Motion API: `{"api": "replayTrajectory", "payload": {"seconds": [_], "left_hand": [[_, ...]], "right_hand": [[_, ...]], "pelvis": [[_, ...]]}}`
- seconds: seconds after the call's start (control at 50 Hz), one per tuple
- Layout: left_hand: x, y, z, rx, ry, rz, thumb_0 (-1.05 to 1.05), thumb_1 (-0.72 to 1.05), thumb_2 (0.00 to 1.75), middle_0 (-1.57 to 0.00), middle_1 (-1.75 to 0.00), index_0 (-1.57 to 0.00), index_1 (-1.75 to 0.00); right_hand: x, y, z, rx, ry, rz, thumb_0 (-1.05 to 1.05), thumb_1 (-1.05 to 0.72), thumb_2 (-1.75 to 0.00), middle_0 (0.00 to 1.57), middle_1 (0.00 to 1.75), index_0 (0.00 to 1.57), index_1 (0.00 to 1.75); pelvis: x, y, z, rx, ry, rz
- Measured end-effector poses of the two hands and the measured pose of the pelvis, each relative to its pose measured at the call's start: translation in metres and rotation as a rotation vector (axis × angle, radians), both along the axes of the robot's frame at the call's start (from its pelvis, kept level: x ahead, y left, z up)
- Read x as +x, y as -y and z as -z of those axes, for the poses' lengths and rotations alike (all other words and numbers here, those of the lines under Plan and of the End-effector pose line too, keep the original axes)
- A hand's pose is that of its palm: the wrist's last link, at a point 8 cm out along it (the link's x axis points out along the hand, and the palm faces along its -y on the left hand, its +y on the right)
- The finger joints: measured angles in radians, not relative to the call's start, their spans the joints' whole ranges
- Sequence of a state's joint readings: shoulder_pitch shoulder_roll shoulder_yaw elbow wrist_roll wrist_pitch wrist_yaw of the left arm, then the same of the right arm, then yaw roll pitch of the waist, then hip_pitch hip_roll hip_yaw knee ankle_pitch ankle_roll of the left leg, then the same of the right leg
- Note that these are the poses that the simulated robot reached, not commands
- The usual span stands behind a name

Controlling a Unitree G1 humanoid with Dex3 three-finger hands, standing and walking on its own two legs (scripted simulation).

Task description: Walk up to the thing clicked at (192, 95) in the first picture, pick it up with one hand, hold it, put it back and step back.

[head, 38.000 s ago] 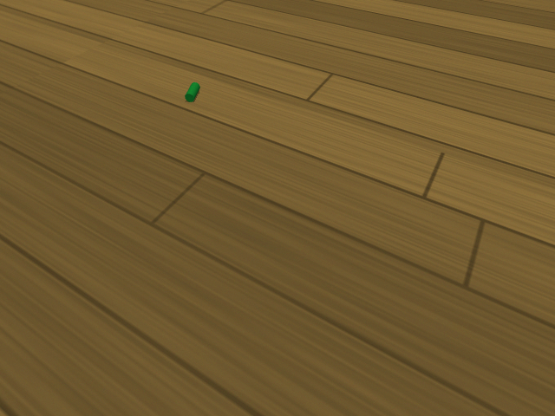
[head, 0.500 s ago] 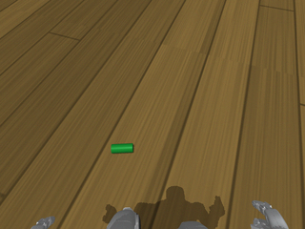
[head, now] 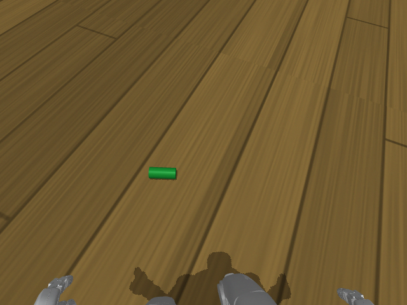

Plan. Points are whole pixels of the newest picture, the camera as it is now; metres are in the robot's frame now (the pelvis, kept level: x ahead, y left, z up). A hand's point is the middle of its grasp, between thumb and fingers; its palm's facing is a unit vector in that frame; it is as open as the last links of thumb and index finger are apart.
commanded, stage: step back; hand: left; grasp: from above
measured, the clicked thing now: (162, 173) +0.77 +0.18 -0.74
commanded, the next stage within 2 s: none
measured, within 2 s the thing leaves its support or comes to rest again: neither
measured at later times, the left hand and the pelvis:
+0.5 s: hand out of the picture -0.05 +0.24 -0.15, palm faces +0.00 -0.90 -0.43, open 7.4 cm; pelvis -0.17 -0.03 -0.02, yaw +1 degrees
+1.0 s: hand out of the picture -0.28 +0.21 -0.14, palm faces -0.01 -0.90 -0.43, open 7.4 cm; pelvis -0.34 -0.07 -0.01, yaw -1 degrees
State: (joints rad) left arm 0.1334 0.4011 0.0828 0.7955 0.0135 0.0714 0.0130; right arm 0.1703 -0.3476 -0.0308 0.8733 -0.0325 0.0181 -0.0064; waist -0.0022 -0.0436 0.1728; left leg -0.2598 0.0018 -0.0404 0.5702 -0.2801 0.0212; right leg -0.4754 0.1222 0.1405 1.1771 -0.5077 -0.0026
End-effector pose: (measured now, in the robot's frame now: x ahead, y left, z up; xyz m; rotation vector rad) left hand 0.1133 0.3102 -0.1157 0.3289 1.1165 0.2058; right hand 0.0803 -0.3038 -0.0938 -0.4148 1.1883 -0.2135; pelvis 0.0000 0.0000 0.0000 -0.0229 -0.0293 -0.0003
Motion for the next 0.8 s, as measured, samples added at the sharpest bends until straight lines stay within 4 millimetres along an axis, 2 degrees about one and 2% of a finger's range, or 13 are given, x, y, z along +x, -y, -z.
{"api": "replayTrajectory", "payload": {"seconds": [0.12, 0.22, 0.32, 0.42, 0.52, 0.6, 0.72, 0.8], "left_hand": [[-0.048, 0.009, 0.004, 0.019, -0.049, 0.020, 0.01, 0.91, 0.90, -0.20, -0.30, -0.21, -0.30], [-0.091, 0.026, 0.006, 0.052, -0.063, 0.037, 0.01, 0.91, 0.90, -0.20, -0.30, -0.21, -0.30], [-0.135, 0.039, -0.010, 0.053, -0.066, 0.022, 0.01, 0.91, 0.90, -0.20, -0.30, -0.21, -0.30], [-0.156, 0.035, -0.018, 0.080, -0.026, 0.022, 0.01, 0.90, 0.90, -0.20, -0.30, -0.21, -0.30], [-0.175, 0.022, -0.007, 0.076, 0.046, 0.012, 0.01, 0.90, 0.90, -0.20, -0.30, -0.21, -0.30], [-0.203, 0.022, -0.001, 0.057, 0.028, -0.009, 0.00, 0.91, 0.90, -0.20, -0.30, -0.21, -0.30], [-0.258, 0.034, -0.001, 0.028, -0.021, -0.009, 0.00, 0.91, 0.90, -0.20, -0.30, -0.21, -0.30], [-0.300, 0.046, 0.002, 0.038, -0.062, 0.011, 0.00, 0.91, 0.90, -0.20, -0.30, -0.21, -0.30]], "right_hand": [[-0.014, 0.014, -0.001, -0.004, 0.092, -0.008, 0.00, -0.90, -0.90, 0.21, 0.30, 0.21, 0.30], [-0.036, 0.039, 0.017, 0.016, 0.140, 0.002, 0.00, -0.90, -0.90, 0.21, 0.30, 0.21, 0.30], [-0.076, 0.048, 0.021, 0.038, 0.105, 0.037, 0.00, -0.91, -0.90, 0.21, 0.30, 0.21, 0.30], [-0.125, 0.047, 0.025, 0.038, 0.040, 0.018, 0.00, -0.91, -0.90, 0.21, 0.30, 0.21, 0.30], [-0.171, 0.036, 0.032, 0.020, -0.020, -0.016, 0.00, -0.91, -0.90, 0.21, 0.30, 0.21, 0.30], [-0.205, 0.028, 0.024, 0.034, -0.032, -0.022, 0.00, -0.91, -0.90, 0.21, 0.30, 0.21, 0.30], [-0.232, 0.038, 0.008, 0.017, 0.024, -0.022, 0.00, -0.90, -0.90, 0.21, 0.30, 0.21, 0.30], [-0.244, 0.054, 0.011, 0.017, 0.093, -0.029, 0.00, -0.90, -0.90, 0.21, 0.30, 0.21, 0.30]], "pelvis": [[-0.039, 0.012, 0.005, 0.002, -0.001, 0.040], [-0.077, 0.029, 0.018, -0.010, 0.012, 0.054], [-0.106, 0.035, 0.009, 0.038, 0.010, 0.047], [-0.137, 0.035, 0.007, 0.046, -0.003, 0.015], [-0.177, 0.029, 0.018, 0.043, 0.004, -0.033], [-0.206, 0.030, 0.013, 0.033, 0.022, -0.028], [-0.246, 0.040, 0.005, 0.008, 0.009, 0.007], [-0.277, 0.051, 0.010, 0.010, 0.006, 0.038]]}}
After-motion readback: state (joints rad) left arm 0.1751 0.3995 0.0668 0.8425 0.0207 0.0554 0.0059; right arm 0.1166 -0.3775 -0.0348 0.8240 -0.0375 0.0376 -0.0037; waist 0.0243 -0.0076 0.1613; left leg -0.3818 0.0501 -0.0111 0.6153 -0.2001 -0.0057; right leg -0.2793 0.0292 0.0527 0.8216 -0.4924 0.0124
